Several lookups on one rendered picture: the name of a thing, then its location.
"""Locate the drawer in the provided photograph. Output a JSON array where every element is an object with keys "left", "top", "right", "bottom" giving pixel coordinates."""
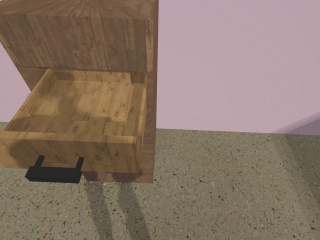
[{"left": 0, "top": 67, "right": 148, "bottom": 174}]

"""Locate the cabinet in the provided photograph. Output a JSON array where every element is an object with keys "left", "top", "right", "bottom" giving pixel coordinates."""
[{"left": 0, "top": 0, "right": 159, "bottom": 184}]

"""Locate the handle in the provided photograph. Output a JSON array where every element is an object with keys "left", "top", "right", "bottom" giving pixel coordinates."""
[{"left": 25, "top": 155, "right": 84, "bottom": 184}]

